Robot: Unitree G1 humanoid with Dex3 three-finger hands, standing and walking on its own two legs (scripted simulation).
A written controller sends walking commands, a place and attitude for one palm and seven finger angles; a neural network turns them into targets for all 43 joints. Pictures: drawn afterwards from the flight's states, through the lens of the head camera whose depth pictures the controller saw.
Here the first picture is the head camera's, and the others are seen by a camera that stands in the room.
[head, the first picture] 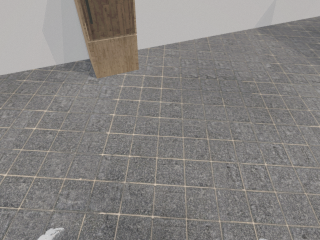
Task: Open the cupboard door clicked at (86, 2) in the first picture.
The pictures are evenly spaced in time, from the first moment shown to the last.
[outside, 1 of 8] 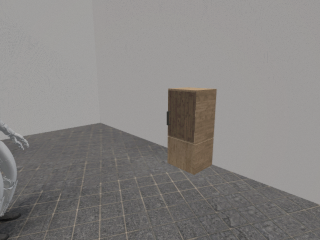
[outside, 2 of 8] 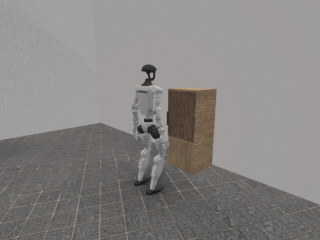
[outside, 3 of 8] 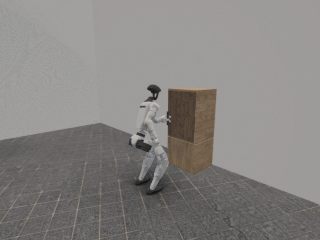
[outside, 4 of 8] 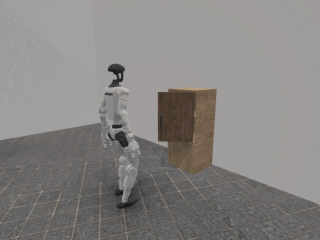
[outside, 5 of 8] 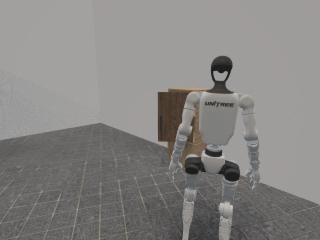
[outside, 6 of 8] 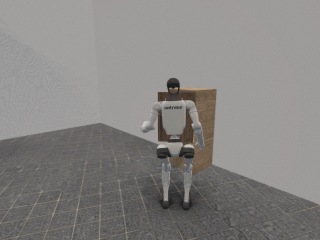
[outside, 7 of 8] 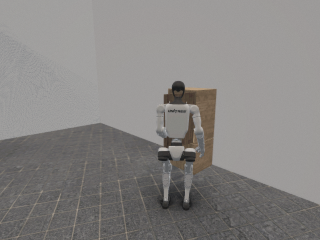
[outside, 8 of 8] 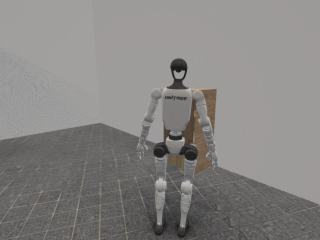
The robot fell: no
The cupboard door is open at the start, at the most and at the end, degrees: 0 82 82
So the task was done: yes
